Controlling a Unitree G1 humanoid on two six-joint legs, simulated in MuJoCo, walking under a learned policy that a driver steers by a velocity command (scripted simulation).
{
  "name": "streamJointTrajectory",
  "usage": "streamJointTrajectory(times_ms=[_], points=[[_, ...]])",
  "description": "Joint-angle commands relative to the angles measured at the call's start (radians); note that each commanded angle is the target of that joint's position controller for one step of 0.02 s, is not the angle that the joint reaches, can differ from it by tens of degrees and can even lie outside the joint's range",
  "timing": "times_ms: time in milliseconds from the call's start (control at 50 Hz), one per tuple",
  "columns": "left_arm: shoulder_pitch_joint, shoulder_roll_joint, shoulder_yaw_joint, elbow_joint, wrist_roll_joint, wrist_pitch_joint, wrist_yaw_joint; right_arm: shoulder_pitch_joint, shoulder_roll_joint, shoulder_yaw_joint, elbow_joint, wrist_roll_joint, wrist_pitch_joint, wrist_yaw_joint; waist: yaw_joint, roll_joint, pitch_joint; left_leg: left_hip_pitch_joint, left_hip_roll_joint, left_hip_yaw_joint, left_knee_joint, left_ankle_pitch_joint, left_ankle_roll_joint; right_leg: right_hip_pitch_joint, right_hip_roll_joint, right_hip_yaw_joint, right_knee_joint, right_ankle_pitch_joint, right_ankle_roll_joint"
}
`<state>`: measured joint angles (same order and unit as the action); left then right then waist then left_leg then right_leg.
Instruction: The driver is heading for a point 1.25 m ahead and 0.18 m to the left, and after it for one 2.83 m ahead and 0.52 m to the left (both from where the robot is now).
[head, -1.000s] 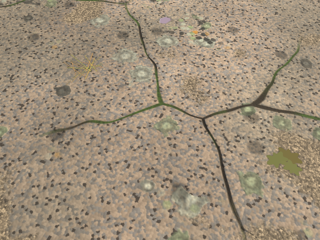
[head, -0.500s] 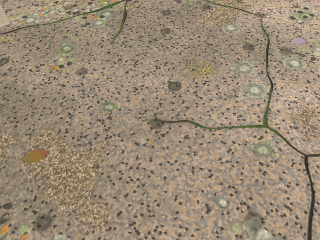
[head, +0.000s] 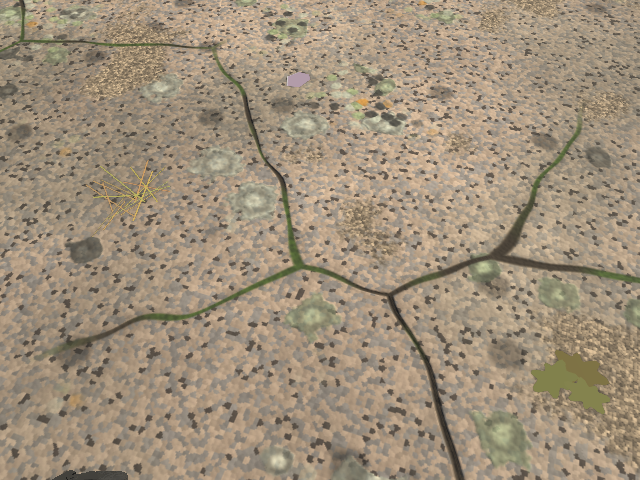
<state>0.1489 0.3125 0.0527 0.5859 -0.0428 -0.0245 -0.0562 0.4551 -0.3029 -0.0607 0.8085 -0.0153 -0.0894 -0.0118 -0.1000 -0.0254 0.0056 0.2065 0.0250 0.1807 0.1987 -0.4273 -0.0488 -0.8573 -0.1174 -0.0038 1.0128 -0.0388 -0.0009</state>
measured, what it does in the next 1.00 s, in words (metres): walks ahead, turning left: right foot, then left foot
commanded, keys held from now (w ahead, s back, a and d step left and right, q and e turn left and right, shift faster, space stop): w+e+shift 0.06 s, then w+q+shift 0.94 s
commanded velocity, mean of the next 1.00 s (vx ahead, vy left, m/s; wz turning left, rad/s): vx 0.96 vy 0.00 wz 0.44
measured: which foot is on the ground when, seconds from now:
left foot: down 0.00-0.10, up 0.12-0.60, down 0.62-1.00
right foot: up 0.00-0.10, down 0.12-0.62, up 0.64-1.00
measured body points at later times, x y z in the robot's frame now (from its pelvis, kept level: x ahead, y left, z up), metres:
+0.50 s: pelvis +0.40 -0.10 +0.00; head +0.40 -0.10 +0.45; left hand +0.42 +0.16 -0.12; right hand +0.56 -0.36 -0.09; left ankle +0.64 +0.04 -0.64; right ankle +0.24 -0.14 -0.72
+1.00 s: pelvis +0.85 -0.09 +0.00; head +0.86 -0.06 +0.45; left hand +0.99 +0.23 -0.03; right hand +1.01 -0.33 -0.10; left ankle +0.67 -0.05 -0.72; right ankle +1.08 -0.17 -0.71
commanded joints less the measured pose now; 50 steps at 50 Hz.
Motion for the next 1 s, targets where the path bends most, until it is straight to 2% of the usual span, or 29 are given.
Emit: streamJointTrajectory(times_ms=[20,60,100,120,140,160,180,200,220,260,280,320,380,480,540,580,600,620,640,660,680,700,720,780,840,880,940,980,1000], points=[[-0.209,-0.001,-0.022,-0.126,-0.006,-0.027,-0.030,-0.060,-0.164,-0.030,-0.050,0.006,-0.006,0.002,0.012,0.080,0.227,-0.188,0.224,0.015,-0.103,0.572,0.132,0.052,0.026,-0.100,-0.171,0.000,-0.063],[-0.178,0.045,-0.003,-0.131,-0.007,-0.024,-0.030,-0.052,-0.227,-0.041,-0.041,0.005,0.006,-0.003,0.073,0.157,0.130,-0.114,0.240,0.052,0.054,1.240,0.123,0.218,0.125,-0.185,-0.188,-0.088,-0.113],[0.081,0.127,0.044,-0.088,-0.005,-0.012,-0.016,-0.013,-0.255,-0.041,-0.018,0.014,0.010,-0.004,0.242,0.195,-0.055,-0.198,0.296,0.020,0.381,1.551,0.149,0.652,0.207,-0.157,-0.230,-0.181,-0.188],[0.307,0.195,0.086,-0.026,-0.010,0.004,0.009,-0.041,-0.247,-0.030,-0.023,0.023,0.003,-0.005,0.377,0.142,-0.131,-0.400,0.260,0.010,0.651,1.398,0.132,1.004,0.187,-0.061,-0.361,-0.125,-0.228],[0.338,0.300,0.092,0.020,0.006,0.001,0.029,0.096,-0.040,0.028,-0.067,-0.005,-0.014,0.011,0.217,-0.217,-0.261,-0.848,0.076,-0.037,1.144,0.030,0.089,1.435,-0.103,0.417,-0.363,-0.317,-0.312],[0.417,0.223,0.073,-0.003,0.022,-0.017,0.030,0.071,-0.102,0.031,-0.057,0.056,-0.054,0.015,0.283,-0.138,-0.557,-0.879,-0.020,-0.314,1.317,-0.091,0.114,1.466,-0.264,0.857,-0.610,-0.686,-0.385],[0.392,0.164,0.054,0.029,0.045,-0.038,0.021,-0.139,-0.179,0.001,-0.105,0.113,-0.061,0.008,0.322,-0.027,-0.353,-0.960,0.014,-0.339,1.339,0.001,0.128,1.302,-0.236,0.756,-0.714,-0.685,-0.299],[0.334,0.168,0.053,0.053,0.041,-0.054,0.021,-0.196,-0.127,0.018,-0.149,0.120,-0.064,0.002,0.266,0.006,-0.166,-0.986,0.048,-0.331,1.274,0.064,0.131,1.099,-0.227,0.637,-0.753,-0.603,-0.270],[0.246,0.132,0.042,0.058,0.047,-0.067,0.023,-0.201,-0.102,0.022,-0.138,0.095,-0.057,-0.002,0.205,0.062,-0.068,-0.952,0.097,-0.326,1.213,0.123,0.125,0.922,-0.205,0.523,-0.765,-0.502,-0.246],[0.144,0.038,0.020,0.059,0.073,-0.087,0.021,-0.075,-0.086,0.009,-0.083,0.084,-0.003,0.007,0.100,-0.028,-0.003,-0.824,0.157,-0.341,1.171,0.238,0.113,0.706,-0.143,0.311,-0.802,-0.387,-0.204],[0.127,0.015,0.017,0.070,0.061,-0.097,0.018,-0.049,-0.069,0.007,-0.064,0.083,0.022,0.009,0.082,-0.037,0.018,-0.817,0.170,-0.334,1.153,0.250,0.104,0.667,-0.122,0.227,-0.829,-0.333,-0.186],[0.114,0.009,0.020,0.099,0.050,-0.110,0.018,-0.072,-0.040,0.006,-0.053,0.078,0.057,0.011,0.066,-0.020,0.088,-0.869,0.172,-0.330,1.131,0.300,0.091,0.602,-0.089,0.073,-0.868,-0.201,-0.127],[0.109,0.015,0.022,0.111,0.064,-0.121,0.032,-0.174,-0.031,0.008,-0.087,0.071,0.052,0.015,0.079,-0.033,0.157,-0.903,0.120,-0.288,0.951,0.489,0.084,0.563,0.008,-0.132,-0.915,0.017,-0.056],[0.194,0.066,0.023,0.150,0.060,-0.120,0.075,-0.308,-0.021,0.014,-0.133,0.061,0.013,0.059,0.125,0.029,0.171,-0.907,0.033,-0.131,0.625,0.666,0.117,0.774,-0.010,-0.243,-0.923,0.419,0.024],[0.210,0.149,0.038,0.153,0.066,-0.081,0.112,-0.302,-0.060,-0.006,-0.167,0.073,0.008,0.087,0.081,-0.051,0.084,-0.784,-0.068,0.012,0.521,0.598,0.157,0.945,-0.043,-0.270,-0.727,1.034,0.068],[0.138,0.213,0.059,0.127,0.055,-0.050,0.133,-0.104,-0.126,-0.040,-0.143,0.083,0.044,0.082,-0.053,-0.130,-0.020,-0.562,-0.109,0.028,0.565,0.453,0.187,0.958,-0.094,-0.256,-0.460,1.356,0.052],[0.034,0.220,0.062,0.093,0.054,-0.048,0.125,0.169,-0.205,-0.078,-0.074,0.076,0.069,0.067,-0.189,-0.117,-0.110,-0.282,-0.091,-0.054,0.583,0.393,0.240,0.830,-0.099,-0.220,-0.181,1.343,0.030],[-0.093,0.162,0.047,0.073,0.024,-0.062,0.095,0.386,-0.215,-0.085,-0.008,0.070,0.086,0.043,-0.302,0.053,-0.112,-0.052,-0.020,-0.166,0.416,0.522,0.306,0.630,0.043,-0.235,0.325,0.654,0.025],[-0.085,-0.088,-0.020,0.008,0.042,-0.107,0.057,0.316,-0.147,-0.053,0.021,0.023,0.077,0.048,-0.135,0.438,0.002,0.046,-0.039,-0.338,0.476,0.531,0.364,0.183,0.263,-0.096,0.767,-0.547,0.031],[0.079,-0.113,-0.048,-0.048,0.009,-0.145,0.038,0.117,-0.112,-0.025,-0.066,0.000,0.040,0.052,0.035,0.416,-0.151,0.085,0.124,-0.846,0.299,0.057,0.529,-0.042,0.249,0.137,0.860,-0.587,-0.005],[0.022,-0.004,-0.040,-0.070,0.005,-0.170,0.024,0.076,-0.064,-0.024,-0.123,0.008,0.029,0.054,0.010,0.173,-0.146,0.008,0.180,-0.999,0.088,-0.227,0.507,-0.035,0.207,0.182,0.732,-0.476,-0.073],[-0.012,0.027,-0.027,-0.084,0.009,-0.173,0.021,0.009,-0.077,-0.026,-0.141,0.016,0.013,0.057,0.085,-0.062,-0.032,-0.182,0.187,-1.009,-0.005,-0.318,0.447,0.012,0.161,0.170,0.552,-0.371,-0.100],[0.020,0.020,-0.028,-0.070,0.028,-0.159,0.027,-0.082,-0.096,-0.029,-0.170,0.019,-0.003,0.055,0.153,-0.128,0.025,-0.342,0.168,-0.983,-0.010,-0.286,0.441,0.079,0.119,0.181,0.434,-0.313,-0.079],[0.036,0.077,-0.009,-0.045,0.051,-0.113,0.064,-0.173,-0.100,-0.028,-0.200,0.020,-0.010,0.027,0.179,-0.098,0.084,-0.595,0.042,-0.775,-0.017,-0.051,0.414,0.227,0.056,0.171,0.198,-0.251,0.017],[-0.160,0.008,-0.032,-0.115,0.072,-0.103,0.079,-0.132,-0.086,-0.026,-0.168,0.052,0.000,-0.006,0.084,-0.005,0.109,-0.723,-0.064,-0.574,0.017,0.143,0.361,0.369,0.080,0.095,-0.181,-0.029,0.078],[-0.234,-0.025,-0.035,-0.145,0.048,-0.103,0.073,-0.101,-0.108,-0.035,-0.146,0.061,0.014,-0.013,0.023,0.061,0.066,-0.738,-0.093,-0.547,0.056,0.117,0.307,0.502,0.138,0.054,-0.367,0.086,0.104],[-0.224,0.037,0.002,-0.141,0.001,-0.110,0.068,-0.068,-0.093,-0.038,-0.122,0.071,0.026,-0.016,0.011,0.133,0.014,-0.553,-0.064,-0.631,0.158,0.055,0.268,0.539,0.151,0.119,-0.504,0.084,0.118],[-0.149,0.083,0.031,-0.118,-0.012,-0.123,0.064,-0.085,-0.080,-0.040,-0.125,0.065,0.033,-0.015,0.067,0.165,-0.022,-0.442,-0.033,-0.661,0.282,0.170,0.234,0.596,0.138,0.125,-0.542,0.006,0.085],[0.000,0.119,0.057,-0.088,-0.014,-0.129,0.065,-0.115,-0.076,-0.038,-0.140,0.053,0.033,-0.007,0.159,0.166,-0.106,-0.434,-0.051,-0.630,0.449,0.320,0.198,0.747,0.120,0.113,-0.523,-0.044,0.052]])
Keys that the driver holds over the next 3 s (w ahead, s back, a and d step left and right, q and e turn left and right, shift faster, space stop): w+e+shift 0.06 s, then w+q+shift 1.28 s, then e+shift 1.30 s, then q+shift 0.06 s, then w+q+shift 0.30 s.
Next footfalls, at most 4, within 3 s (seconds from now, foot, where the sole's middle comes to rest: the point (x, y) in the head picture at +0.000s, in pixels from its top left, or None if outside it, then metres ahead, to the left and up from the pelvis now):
0.12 right None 0.28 -0.15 -0.75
0.62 left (320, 376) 0.71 -0.04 -0.75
1.02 right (342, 237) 1.11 -0.14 -0.75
1.48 left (160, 218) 1.23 0.34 -0.75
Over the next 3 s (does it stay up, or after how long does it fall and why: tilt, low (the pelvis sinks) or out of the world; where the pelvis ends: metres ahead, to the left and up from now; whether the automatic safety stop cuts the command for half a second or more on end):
stays up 1.40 0.26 0.02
